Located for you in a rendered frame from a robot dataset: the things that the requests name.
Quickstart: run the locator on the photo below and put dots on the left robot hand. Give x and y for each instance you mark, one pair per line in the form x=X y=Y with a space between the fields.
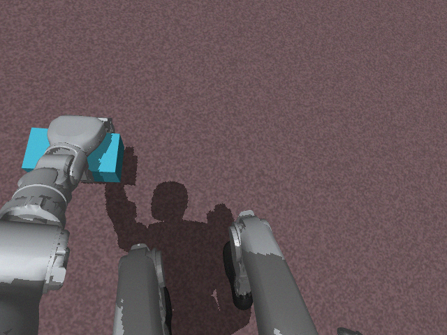
x=86 y=133

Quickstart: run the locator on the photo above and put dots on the left robot arm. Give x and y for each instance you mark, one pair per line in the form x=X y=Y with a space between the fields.
x=33 y=241

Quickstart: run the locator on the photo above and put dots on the carton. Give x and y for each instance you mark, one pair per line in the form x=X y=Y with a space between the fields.
x=105 y=161

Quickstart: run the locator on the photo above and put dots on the right robot foot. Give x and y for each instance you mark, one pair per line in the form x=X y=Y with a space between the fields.
x=240 y=301

